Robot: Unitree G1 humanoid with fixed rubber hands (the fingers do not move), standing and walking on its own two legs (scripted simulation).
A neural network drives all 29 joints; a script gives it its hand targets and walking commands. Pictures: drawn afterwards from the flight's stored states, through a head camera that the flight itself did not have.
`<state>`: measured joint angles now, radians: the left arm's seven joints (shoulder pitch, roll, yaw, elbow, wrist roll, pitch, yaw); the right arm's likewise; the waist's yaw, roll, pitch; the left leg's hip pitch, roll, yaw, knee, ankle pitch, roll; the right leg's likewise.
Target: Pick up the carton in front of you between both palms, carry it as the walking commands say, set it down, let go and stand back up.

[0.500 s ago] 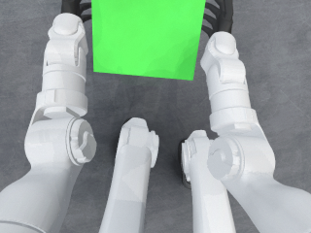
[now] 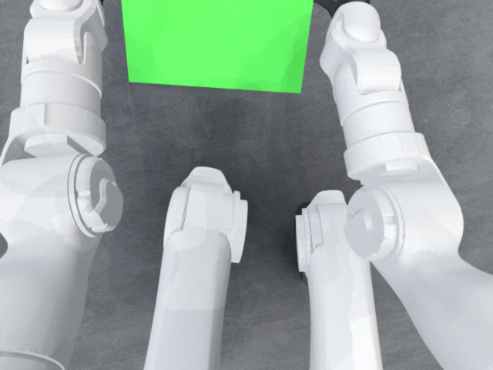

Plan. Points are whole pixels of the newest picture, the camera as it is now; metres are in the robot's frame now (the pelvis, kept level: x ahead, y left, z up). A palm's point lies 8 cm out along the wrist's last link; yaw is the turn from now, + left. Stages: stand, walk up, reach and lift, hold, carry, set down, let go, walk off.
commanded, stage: set down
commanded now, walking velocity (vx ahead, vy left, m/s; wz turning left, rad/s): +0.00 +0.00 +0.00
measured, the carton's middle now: (223, 6) +0.53 +0.16 -0.26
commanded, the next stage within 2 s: none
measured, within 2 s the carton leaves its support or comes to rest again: rests again in 0.58 s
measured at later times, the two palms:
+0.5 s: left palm out of the picture +0.50 +0.31 -0.17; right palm (349, 0) +0.55 +0.01 -0.17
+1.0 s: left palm (98, 15) +0.48 +0.32 -0.22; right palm (348, 20) +0.54 -0.01 -0.21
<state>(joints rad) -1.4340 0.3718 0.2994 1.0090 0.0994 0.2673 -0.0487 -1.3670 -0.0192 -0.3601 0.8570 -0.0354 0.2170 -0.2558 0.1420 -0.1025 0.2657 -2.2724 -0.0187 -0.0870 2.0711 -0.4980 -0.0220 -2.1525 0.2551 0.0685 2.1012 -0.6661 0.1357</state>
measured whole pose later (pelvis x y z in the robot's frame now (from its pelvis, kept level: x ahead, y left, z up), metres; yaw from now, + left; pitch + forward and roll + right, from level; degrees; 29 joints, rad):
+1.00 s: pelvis +0.01 +0.00 -0.02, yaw +0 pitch +38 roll -3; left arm -1.43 0.45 0.40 1.18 0.06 0.06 -0.10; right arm -1.42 -0.11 -0.21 0.97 -0.02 0.12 -0.17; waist 0.12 -0.08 0.39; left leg -2.27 0.03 -0.05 2.14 -0.54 -0.01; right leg -2.17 0.21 0.05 2.18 -0.69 0.11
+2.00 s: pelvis +0.01 +0.01 +0.16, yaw +3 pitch +44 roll -6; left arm -1.24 0.49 0.33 0.90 -0.01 0.23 -0.15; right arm -1.18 -0.08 -0.27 0.66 -0.01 0.29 -0.21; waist 0.08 -0.05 0.05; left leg -1.90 -0.03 -0.07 1.51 -0.39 0.01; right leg -1.78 0.10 0.04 1.53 -0.53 0.07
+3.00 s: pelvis +0.11 +0.00 +0.36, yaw +8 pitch +12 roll +0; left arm 0.07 0.22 0.10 0.51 -0.01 -0.01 -0.08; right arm 0.06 -0.17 -0.07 0.50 -0.03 0.00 0.01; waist 0.01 -0.01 0.01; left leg -0.53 -0.03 -0.05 0.54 -0.21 0.00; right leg -0.45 0.03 0.09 0.57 -0.32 0.01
